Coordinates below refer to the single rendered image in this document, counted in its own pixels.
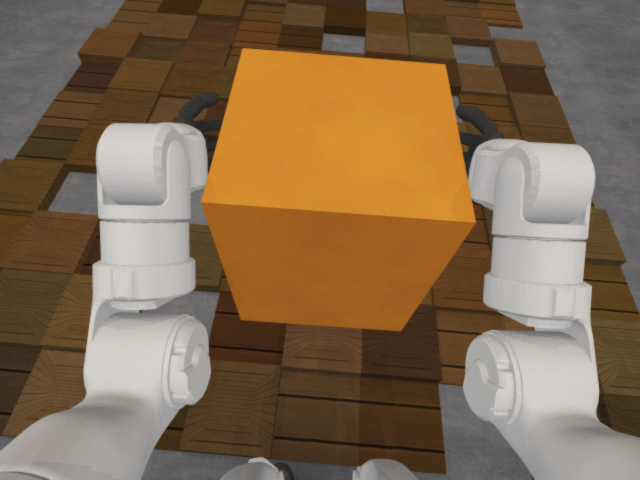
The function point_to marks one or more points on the carton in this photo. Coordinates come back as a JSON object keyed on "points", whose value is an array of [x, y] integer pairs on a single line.
{"points": [[338, 192]]}

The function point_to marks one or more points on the robot right upper arm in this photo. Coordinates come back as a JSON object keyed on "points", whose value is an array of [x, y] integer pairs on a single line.
{"points": [[540, 391]]}

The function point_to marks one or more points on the robot left forearm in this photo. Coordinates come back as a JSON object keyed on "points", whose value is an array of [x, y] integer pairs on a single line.
{"points": [[145, 176]]}

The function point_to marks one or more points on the left robot hand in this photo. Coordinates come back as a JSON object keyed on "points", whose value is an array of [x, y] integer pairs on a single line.
{"points": [[192, 108]]}

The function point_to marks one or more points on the robot right forearm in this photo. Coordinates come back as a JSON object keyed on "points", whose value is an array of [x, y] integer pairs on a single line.
{"points": [[540, 195]]}

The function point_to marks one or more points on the left robot shin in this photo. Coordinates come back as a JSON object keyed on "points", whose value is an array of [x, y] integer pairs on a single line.
{"points": [[261, 459]]}

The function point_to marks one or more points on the right robot thigh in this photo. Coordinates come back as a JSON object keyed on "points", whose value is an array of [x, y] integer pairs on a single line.
{"points": [[383, 469]]}

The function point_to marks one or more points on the robot left upper arm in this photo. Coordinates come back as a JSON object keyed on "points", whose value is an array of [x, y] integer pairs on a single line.
{"points": [[141, 369]]}

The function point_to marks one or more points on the right robot hand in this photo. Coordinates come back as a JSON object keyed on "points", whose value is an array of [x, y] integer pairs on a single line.
{"points": [[484, 124]]}

